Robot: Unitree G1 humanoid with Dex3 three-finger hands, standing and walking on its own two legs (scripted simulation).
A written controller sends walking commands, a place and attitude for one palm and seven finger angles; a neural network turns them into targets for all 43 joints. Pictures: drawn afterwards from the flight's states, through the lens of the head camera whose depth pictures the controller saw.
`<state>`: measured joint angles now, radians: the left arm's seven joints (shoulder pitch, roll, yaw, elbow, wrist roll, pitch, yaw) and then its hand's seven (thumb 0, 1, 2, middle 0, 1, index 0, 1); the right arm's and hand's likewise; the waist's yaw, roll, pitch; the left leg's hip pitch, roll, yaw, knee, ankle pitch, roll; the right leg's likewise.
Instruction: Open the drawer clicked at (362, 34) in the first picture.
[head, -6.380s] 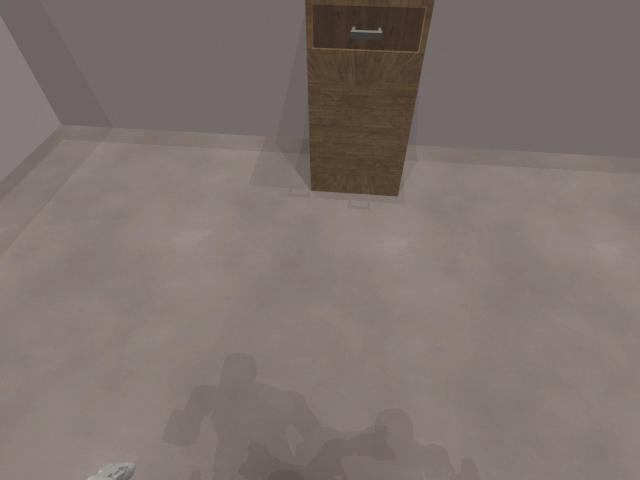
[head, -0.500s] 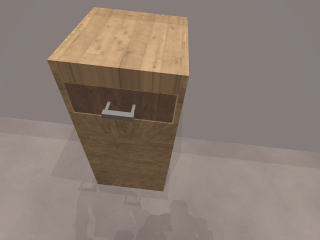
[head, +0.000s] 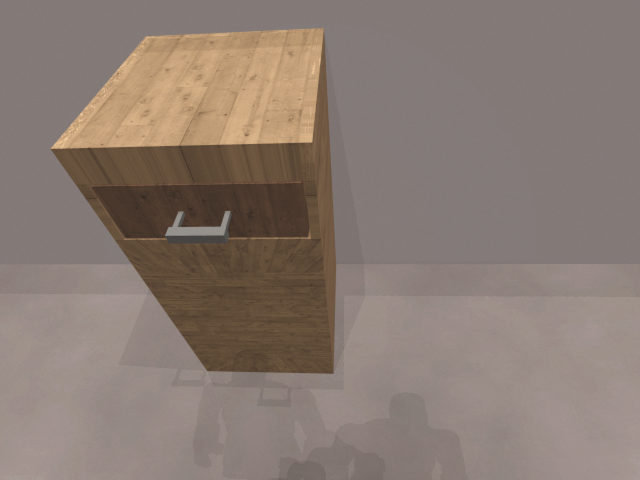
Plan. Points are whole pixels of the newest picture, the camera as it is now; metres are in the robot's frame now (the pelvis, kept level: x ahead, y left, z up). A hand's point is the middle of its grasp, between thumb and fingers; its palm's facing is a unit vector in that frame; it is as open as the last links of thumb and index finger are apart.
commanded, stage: come to a stop and stand still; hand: left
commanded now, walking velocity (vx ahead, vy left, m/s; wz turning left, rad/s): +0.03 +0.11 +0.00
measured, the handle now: (200, 226) +0.53 +0.26 -0.02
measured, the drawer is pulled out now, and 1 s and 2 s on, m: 0.00 0.00 0.00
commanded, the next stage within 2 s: look again from close up in 0.74 s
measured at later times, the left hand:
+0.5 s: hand out of the picture -0.02 +0.24 -0.18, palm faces +0.04 -0.98 -0.19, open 7.4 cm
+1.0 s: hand out of the picture +0.00 +0.24 -0.18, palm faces +0.00 -0.98 -0.22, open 7.4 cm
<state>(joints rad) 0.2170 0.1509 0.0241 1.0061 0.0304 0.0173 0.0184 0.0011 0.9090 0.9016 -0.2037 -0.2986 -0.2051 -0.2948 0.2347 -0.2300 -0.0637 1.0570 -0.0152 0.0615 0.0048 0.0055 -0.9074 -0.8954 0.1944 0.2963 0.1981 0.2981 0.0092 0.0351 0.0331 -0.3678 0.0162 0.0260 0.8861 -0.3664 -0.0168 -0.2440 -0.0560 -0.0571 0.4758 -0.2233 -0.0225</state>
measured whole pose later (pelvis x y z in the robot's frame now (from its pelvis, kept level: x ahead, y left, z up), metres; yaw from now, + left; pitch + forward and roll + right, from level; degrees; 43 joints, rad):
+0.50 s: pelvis -0.01 +0.06 +0.00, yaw +0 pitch -1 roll +0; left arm 0.26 0.17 0.00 1.14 0.02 0.02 0.02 0.00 0.91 0.90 -0.20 -0.30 -0.20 -0.29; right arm 0.23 -0.17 -0.01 1.09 -0.01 0.00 -0.03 0.01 -0.94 -0.89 0.20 0.30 0.20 0.30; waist 0.03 -0.01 0.04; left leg -0.13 0.00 0.07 0.44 -0.30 0.02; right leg -0.22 -0.07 -0.03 0.47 -0.23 0.05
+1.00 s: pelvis +0.00 +0.06 -0.01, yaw +0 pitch -1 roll +0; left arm 0.27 0.15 -0.02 1.12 0.02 -0.01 0.04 0.00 0.91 0.90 -0.20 -0.30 -0.20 -0.29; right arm 0.33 -0.15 0.01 1.06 -0.01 -0.02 -0.03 0.01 -0.90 -0.90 0.20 0.30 0.20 0.30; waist 0.00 0.04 0.04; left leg -0.15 0.00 0.07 0.53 -0.36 0.02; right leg -0.23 -0.07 -0.03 0.54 -0.28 0.04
